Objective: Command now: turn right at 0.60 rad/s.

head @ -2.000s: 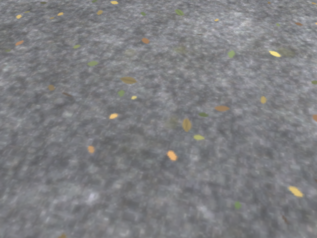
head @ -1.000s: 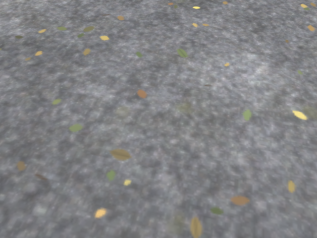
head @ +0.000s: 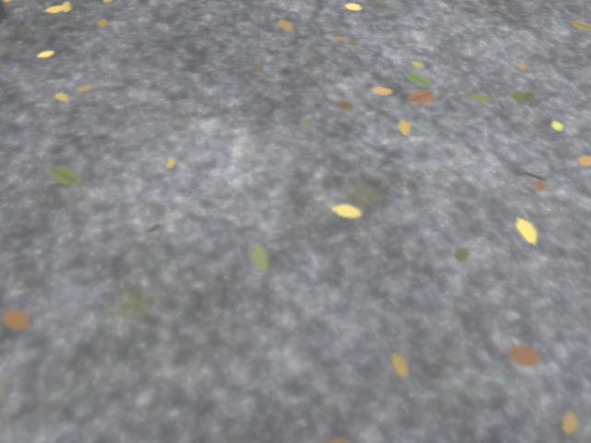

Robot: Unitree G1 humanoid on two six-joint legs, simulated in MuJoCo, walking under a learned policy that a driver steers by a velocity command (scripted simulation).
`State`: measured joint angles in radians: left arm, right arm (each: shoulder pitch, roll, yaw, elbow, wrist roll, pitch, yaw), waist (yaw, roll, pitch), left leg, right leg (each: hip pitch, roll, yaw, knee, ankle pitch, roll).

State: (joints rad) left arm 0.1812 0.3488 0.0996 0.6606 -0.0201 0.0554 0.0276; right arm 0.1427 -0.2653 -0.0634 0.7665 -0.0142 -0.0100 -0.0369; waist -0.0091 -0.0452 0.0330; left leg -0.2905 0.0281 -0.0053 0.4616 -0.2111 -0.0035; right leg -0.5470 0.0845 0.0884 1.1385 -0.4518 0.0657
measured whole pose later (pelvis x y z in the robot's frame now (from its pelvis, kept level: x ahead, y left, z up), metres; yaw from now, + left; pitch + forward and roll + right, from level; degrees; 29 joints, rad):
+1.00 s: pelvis +0.07 -0.05 +0.00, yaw -15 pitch +1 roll -1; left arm 0.10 0.28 0.06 0.64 -0.01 -0.01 0.01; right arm 0.28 -0.28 -0.06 0.73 0.03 0.02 -0.02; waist -0.06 -0.01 0.05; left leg -0.17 -0.02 -0.12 0.45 -0.30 0.01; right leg -0.38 0.03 0.07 0.64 -0.33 0.07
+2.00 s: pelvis +0.12 -0.06 -0.01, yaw +20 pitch +1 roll -1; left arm 0.11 0.30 0.08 0.71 0.00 -0.02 0.00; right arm 0.16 -0.34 -0.07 0.58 0.02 0.05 -0.02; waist -0.02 0.03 0.05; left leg -0.34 -0.12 -0.24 0.60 -0.29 0.02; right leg -0.26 0.05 0.07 0.48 -0.24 0.02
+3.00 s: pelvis +0.10 -0.02 +0.00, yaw +28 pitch -1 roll +0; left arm 0.22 0.28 0.03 0.94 0.01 0.00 0.04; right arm 0.22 -0.25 -0.03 0.78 -0.01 0.01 -0.01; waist 0.02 0.00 0.03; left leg -0.17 -0.04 -0.03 0.48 -0.28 0.03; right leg -0.15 -0.08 0.00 0.44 -0.26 0.08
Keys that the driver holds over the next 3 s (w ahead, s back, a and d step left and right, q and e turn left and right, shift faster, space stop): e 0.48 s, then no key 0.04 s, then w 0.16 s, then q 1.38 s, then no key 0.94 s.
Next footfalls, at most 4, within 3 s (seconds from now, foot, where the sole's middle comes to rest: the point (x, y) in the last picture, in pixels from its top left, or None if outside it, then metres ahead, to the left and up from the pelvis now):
0.24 right None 0.03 -0.15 -0.78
0.70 left None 0.09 0.06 -0.78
1.06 right None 0.12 -0.20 -0.78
1.48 left None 0.15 0.06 -0.78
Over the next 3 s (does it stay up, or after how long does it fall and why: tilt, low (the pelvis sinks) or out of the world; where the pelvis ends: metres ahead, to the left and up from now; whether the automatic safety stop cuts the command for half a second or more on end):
stays up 0.10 -0.02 0.00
